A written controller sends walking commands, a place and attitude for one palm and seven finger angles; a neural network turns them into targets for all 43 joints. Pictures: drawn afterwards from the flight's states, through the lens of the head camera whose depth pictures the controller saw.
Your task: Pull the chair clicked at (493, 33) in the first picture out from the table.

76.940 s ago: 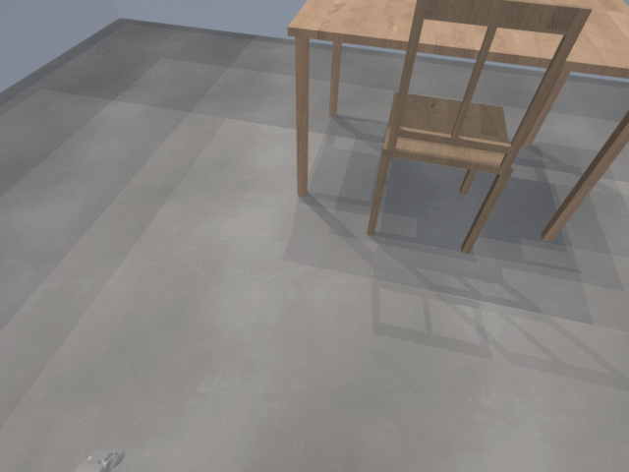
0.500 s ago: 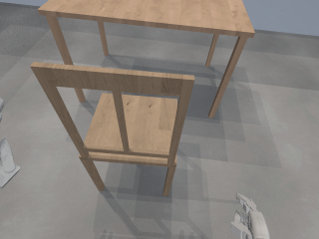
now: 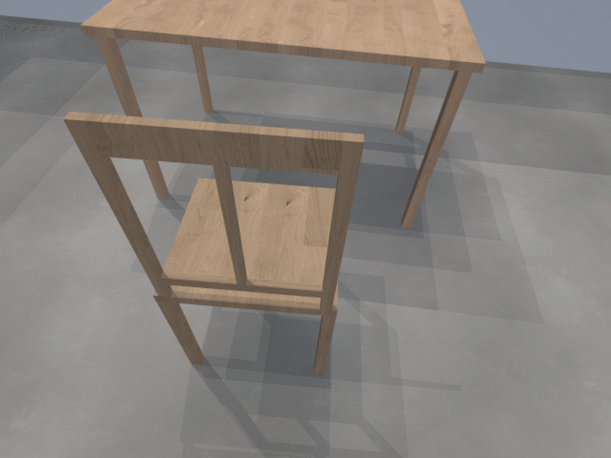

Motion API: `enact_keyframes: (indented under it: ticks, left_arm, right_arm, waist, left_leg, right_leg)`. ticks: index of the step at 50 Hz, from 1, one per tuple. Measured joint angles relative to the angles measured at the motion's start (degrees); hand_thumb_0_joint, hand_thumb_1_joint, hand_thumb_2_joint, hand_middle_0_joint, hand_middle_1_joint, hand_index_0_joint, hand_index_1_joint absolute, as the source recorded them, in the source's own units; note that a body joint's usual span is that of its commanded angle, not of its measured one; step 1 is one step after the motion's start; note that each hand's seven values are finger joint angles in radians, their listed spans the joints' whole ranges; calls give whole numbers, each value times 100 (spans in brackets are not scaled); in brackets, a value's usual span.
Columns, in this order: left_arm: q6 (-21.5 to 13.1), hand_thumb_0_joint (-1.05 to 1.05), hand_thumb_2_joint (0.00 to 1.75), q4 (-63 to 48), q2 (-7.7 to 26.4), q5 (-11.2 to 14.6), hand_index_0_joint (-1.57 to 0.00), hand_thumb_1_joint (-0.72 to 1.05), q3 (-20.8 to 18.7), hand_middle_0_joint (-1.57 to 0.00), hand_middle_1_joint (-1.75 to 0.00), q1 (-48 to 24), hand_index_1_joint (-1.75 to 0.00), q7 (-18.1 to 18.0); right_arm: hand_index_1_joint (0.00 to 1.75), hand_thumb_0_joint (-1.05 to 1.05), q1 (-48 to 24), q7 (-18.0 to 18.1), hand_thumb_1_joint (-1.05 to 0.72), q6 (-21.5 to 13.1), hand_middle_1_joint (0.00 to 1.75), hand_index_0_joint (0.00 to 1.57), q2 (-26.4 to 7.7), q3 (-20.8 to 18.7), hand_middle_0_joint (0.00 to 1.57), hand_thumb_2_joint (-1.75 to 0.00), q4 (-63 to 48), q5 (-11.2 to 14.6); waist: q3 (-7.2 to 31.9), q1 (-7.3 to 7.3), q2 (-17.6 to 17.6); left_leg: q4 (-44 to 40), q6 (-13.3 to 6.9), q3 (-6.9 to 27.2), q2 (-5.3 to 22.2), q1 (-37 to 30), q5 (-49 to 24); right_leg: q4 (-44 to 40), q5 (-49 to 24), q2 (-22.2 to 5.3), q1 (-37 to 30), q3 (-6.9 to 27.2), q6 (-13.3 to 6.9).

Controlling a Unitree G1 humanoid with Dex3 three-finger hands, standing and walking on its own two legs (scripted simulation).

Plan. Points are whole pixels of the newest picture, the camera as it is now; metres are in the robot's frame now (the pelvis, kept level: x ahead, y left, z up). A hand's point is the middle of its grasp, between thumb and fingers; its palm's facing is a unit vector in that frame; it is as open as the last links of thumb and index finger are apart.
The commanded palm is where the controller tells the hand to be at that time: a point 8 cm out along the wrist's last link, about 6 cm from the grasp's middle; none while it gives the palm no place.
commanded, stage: let the arm hang, fingers relaxed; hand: left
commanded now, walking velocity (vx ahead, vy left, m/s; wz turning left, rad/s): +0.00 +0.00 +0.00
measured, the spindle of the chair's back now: (233, 232) +0.50 +0.15 -0.06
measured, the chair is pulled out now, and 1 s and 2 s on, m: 0.54 0.54 0.54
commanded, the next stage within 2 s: look to check the result in 0.82 s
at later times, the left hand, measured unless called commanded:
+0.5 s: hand out of the picture -0.02 +0.15 -0.17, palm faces +0.03 -0.98 -0.19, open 7.3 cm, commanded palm none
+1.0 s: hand out of the picture -0.01 +0.15 -0.17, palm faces +0.04 -0.98 -0.17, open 7.3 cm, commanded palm none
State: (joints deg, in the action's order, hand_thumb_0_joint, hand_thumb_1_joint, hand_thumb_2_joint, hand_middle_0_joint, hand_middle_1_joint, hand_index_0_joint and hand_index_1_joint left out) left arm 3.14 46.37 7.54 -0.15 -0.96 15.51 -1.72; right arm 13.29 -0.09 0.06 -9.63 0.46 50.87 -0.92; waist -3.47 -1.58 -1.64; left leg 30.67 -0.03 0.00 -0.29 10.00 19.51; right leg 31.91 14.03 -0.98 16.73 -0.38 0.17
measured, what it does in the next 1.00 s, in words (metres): stands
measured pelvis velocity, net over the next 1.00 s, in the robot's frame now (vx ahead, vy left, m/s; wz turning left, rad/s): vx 0.00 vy -0.01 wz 0.01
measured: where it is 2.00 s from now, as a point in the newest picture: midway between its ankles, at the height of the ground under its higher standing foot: outside the picture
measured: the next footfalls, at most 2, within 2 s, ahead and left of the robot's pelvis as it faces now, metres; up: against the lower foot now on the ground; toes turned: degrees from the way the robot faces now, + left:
none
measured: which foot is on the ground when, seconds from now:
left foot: down 0.00-1.00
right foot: down 0.00-1.00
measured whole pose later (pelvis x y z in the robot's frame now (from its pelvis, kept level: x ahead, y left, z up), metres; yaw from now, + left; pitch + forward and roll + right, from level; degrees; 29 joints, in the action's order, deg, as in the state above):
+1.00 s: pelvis +0.00 -0.01 +0.01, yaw +0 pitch -1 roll +0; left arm 0.5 62.4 7.1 -0.6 -0.4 17.2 -2.1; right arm 20.4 2.2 -1.0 -5.3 -0.1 61.8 -0.4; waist -3.7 -0.2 0.0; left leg 26.1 0.9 0.8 1.0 7.9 17.0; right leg 26.1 11.1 0.2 13.9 -1.4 -0.9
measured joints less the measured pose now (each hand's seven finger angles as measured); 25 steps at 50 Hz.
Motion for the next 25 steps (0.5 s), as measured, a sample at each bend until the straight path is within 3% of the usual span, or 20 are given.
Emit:
enact_keyframes:
  ticks: [4,11,25]
  left_arm:
    - [-154,-5,90,429,215,-37,-21,104,-63,-21,-30,-42,-30,-22]
    - [-143,-2,90,1139,369,-48,-21,97,33,-20,-30,142,-30,40]
    - [-217,1,90,1576,18,-20,-20,91,90,-20,-30,152,-30,1]
  right_arm:
    - [30,1,422,104,-93,70,30,20,46,-69,20,-89,473,-4]
    - [30,1,929,129,-92,93,30,20,-4,-113,20,-89,900,4]
    - [30,1,1042,152,-91,-21,30,20,404,-17,20,-89,1157,28]
  waist:
    - [-93,146,-47]
    - [-84,95,197]
    - [20,93,289]
  left_leg:
    - [-144,80,96,125,-31,-129]
    - [-300,117,118,183,-68,-241]
    - [-397,127,95,170,-86,-316]
  right_leg:
    - [-352,-219,116,-148,-112,-88]
    - [-585,-366,173,-225,-140,-136]
    - [-599,-401,162,-198,-118,-152]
